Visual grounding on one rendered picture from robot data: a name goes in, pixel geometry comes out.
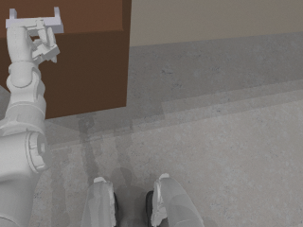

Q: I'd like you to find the robot right foot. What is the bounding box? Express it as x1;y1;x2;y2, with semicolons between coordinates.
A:
145;190;161;227

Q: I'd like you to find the robot left forearm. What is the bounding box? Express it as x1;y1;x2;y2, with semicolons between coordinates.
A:
0;61;46;137

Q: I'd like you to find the robot left upper arm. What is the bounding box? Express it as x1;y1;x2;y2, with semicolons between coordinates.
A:
0;131;53;227

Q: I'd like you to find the cabinet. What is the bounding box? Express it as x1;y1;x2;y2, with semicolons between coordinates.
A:
0;0;132;120

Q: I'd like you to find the robot left shin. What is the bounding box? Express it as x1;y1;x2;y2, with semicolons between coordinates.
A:
87;177;116;226

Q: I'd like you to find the handle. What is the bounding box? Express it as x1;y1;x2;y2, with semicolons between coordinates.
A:
6;7;64;34

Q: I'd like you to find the left robot hand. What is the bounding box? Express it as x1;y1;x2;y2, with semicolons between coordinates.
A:
7;17;61;68

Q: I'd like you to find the drawer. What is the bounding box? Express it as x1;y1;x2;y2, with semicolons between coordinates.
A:
0;0;122;38

